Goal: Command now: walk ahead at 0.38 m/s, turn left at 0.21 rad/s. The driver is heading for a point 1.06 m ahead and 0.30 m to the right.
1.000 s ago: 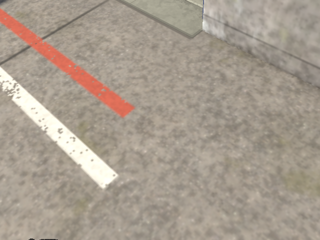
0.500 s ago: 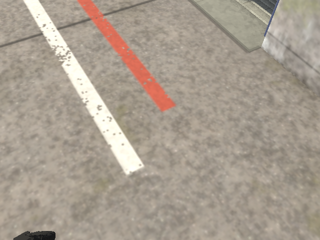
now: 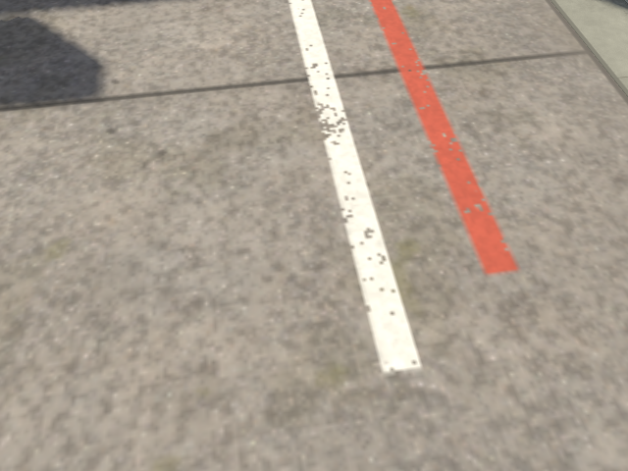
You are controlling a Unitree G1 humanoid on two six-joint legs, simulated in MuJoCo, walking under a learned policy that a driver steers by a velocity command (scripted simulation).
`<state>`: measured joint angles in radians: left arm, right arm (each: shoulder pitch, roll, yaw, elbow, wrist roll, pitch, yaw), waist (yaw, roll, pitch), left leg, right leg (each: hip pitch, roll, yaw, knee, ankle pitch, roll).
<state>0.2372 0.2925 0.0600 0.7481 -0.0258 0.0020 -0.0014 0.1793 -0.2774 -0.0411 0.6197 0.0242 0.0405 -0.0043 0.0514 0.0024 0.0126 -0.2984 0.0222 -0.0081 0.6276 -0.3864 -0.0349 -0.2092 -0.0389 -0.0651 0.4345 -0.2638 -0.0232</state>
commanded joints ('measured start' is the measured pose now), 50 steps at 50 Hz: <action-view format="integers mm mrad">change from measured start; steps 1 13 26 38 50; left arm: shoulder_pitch -30 -131 312 43 224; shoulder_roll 154 74 250 141 145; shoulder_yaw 31 9 72 37 11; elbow -42 -104 -49 -106 -44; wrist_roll -13 -14 -27 -3 -16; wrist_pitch -28 -74 -33 -78 -5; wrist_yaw -8 -37 -47 19 14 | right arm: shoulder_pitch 148 239 236 -135 100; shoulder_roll -114 -103 -133 -59 -116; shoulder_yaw -38 -29 -11 27 -26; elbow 10 51 82 -127 -71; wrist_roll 8 -42 -70 -74 -52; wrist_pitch -37 -162 -131 -188 -153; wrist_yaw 6 4 -36 0 26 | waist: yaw -100 -103 150 -46 -107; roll -111 112 -103 -26 126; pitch -4 124 -199 151 -384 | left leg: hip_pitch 309 278 -130 -128 558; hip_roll -44 186 88 8 360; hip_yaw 78 -16 153 -1 -564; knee -228 -556 679 122 -194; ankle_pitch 65 182 389 445 568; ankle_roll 94 162 48 -41 300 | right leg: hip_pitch -215 -719 542 -381 -425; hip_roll -174 -7 18 125 98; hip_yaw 198 166 205 338 277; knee -131 590 255 -214 1108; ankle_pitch -347 319 41 199 -285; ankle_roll -140 29 -246 -235 91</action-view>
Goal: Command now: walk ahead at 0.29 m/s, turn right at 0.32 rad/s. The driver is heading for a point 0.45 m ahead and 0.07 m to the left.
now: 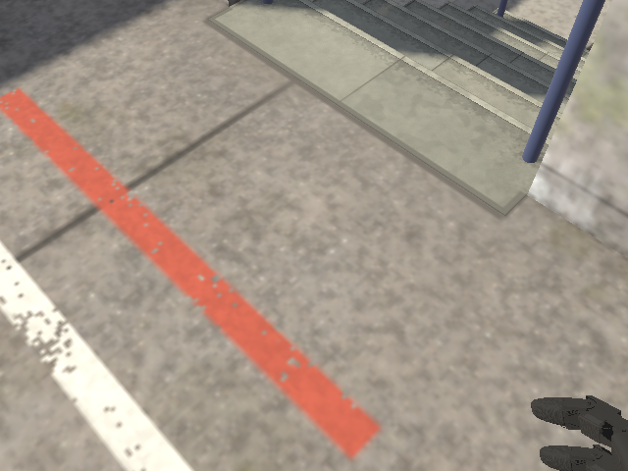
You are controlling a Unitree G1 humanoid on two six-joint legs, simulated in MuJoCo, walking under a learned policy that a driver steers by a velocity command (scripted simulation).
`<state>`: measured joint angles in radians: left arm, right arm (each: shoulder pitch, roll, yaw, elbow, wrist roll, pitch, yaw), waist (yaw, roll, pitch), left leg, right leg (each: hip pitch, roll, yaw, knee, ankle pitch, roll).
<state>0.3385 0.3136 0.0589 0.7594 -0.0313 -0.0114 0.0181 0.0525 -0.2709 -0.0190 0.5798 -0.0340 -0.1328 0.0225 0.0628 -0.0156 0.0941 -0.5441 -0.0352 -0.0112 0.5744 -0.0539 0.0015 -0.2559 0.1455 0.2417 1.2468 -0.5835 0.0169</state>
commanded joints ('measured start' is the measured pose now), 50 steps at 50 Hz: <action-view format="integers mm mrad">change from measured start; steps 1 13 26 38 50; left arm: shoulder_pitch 14 -88 -155 -11 -212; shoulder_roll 126 30 28 100 26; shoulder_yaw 12 -11 -17 16 -9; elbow -86 -88 -74 2 -124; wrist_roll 3 51 47 -1 5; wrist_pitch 18 54 7 -30 -127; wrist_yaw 2 -1 7 2 -33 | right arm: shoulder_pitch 148 63 155 101 439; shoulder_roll -85 -105 -66 -78 -106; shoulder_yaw -25 -21 -11 -23 -39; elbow -32 96 173 179 271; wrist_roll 9 31 14 67 22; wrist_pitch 30 82 91 65 20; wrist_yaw -4 -5 -22 -31 5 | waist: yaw -99 -25 -74 -28 -147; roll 46 129 -8 -83 54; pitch -318 -177 -112 51 -20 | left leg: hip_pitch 607 138 288 51 770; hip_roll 360 208 73 61 349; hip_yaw -443 -150 -17 -21 -467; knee -173 -287 -142 -19 -387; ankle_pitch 279 -211 -131 -568 -373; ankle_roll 234 166 15 80 249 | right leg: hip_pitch -362 147 -6 -31 -816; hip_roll -115 -157 -203 -326 -242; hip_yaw -70 -198 -108 130 -162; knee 220 -688 -783 -987 -41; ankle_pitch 78 423 417 -291 293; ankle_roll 55 -19 -59 -208 -90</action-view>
